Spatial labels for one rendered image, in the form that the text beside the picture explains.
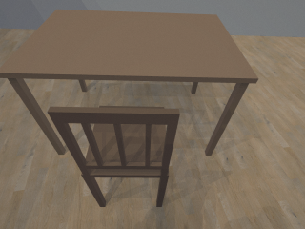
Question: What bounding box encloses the table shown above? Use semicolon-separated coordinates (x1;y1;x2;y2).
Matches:
0;10;259;156

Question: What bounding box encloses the chair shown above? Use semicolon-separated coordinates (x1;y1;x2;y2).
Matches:
47;106;180;207

